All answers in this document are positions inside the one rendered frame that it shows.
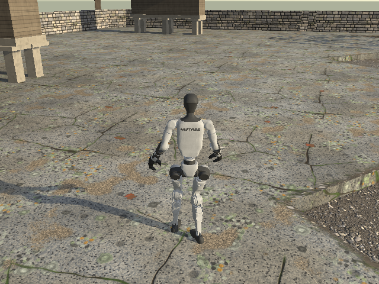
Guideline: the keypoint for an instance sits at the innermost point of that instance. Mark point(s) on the robot right forearm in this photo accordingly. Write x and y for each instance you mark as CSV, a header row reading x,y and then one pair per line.
x,y
217,152

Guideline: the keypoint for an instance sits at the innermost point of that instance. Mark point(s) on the robot left hand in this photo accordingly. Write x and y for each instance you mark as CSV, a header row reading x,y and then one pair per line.
x,y
151,162

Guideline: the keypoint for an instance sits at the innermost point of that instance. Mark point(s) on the left robot upper arm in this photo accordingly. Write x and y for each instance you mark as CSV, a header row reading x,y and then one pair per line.
x,y
171,124

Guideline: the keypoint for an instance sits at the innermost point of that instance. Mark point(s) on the robot left thigh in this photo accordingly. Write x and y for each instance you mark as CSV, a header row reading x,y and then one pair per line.
x,y
176,176

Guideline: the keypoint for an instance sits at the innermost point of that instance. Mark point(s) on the right robot upper arm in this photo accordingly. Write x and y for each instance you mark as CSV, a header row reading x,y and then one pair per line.
x,y
208,125

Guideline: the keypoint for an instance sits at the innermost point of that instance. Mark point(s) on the robot left forearm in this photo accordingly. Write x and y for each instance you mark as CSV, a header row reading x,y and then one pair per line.
x,y
156,155

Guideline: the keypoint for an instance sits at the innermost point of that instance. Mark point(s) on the robot right hand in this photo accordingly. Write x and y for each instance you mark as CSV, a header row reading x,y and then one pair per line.
x,y
216,160

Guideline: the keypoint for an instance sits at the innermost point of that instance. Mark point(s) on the robot left foot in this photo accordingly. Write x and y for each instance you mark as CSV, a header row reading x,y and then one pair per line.
x,y
175,227

